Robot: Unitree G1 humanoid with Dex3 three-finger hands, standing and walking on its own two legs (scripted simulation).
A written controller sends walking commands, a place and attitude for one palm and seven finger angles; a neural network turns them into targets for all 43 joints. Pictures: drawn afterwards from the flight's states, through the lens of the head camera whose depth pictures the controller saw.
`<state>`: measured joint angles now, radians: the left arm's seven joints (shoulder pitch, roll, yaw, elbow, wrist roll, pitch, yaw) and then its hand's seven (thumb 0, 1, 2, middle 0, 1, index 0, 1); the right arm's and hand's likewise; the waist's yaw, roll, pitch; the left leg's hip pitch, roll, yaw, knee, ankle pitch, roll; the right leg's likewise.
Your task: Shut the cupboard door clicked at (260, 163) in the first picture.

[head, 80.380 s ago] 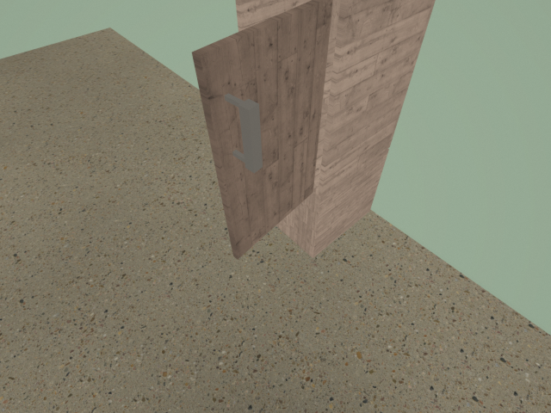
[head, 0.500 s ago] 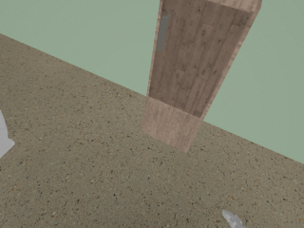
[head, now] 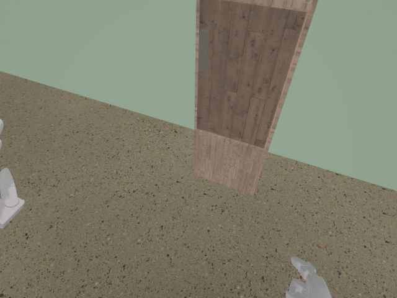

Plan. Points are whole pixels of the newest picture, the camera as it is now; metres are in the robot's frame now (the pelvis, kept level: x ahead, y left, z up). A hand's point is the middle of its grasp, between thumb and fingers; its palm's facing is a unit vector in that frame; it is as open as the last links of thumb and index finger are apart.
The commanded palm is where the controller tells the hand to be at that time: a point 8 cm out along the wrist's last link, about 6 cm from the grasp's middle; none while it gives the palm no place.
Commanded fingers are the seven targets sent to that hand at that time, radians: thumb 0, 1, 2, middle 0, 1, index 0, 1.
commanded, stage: let the arm hang, fingers relaxed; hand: left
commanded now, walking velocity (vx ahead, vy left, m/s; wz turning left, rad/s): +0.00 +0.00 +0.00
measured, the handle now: (205, 48) +0.94 +0.04 +0.10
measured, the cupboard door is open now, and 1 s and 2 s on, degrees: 0 0 0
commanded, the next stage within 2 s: look to check the result in 1.20 s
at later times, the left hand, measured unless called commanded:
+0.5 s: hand out of the picture +0.07 +0.17 -0.17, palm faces +0.11 -0.97 -0.20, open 6.9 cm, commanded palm none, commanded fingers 0.00 0.90 0.90 -0.20 -0.30 -0.20 -0.30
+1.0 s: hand out of the picture -0.01 +0.14 -0.16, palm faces +0.10 -0.98 -0.15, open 7.4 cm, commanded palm none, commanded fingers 0.00 0.90 0.90 -0.20 -0.30 -0.20 -0.30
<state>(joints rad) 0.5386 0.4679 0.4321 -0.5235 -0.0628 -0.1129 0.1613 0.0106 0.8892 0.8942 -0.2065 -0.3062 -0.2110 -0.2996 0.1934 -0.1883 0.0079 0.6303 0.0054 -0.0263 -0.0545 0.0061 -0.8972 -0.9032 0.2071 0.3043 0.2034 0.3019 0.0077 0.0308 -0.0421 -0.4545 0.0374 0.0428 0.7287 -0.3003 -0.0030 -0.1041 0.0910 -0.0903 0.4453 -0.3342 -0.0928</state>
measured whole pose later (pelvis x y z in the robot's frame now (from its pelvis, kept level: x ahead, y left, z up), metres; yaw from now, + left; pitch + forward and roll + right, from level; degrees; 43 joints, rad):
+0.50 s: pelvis +0.02 -0.01 +0.00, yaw +5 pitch +1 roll -1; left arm 0.24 0.16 0.03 0.92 0.01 0.01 0.03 -0.07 1.00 0.89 -0.21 -0.30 -0.21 -0.30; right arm 0.32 -0.18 0.00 1.01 -0.03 0.04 -0.02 0.01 -0.90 -0.90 0.20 0.30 0.20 0.30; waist -0.02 0.01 0.05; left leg -0.30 0.01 -0.01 0.59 -0.30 0.01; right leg -0.27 0.03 -0.06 0.57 -0.31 -0.03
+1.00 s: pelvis +0.02 -0.01 +0.01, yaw +3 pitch -2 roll +0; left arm 0.32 0.10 0.00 1.18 0.01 -0.01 0.03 0.00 0.91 0.89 -0.19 -0.30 -0.20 -0.30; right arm 0.30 -0.13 0.01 1.15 -0.01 0.01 -0.04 0.00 -0.91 -0.90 0.20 0.30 0.20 0.30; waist 0.00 0.01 0.02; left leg -0.14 -0.01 0.04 0.39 -0.21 0.02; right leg -0.13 0.02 -0.01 0.39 -0.22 -0.02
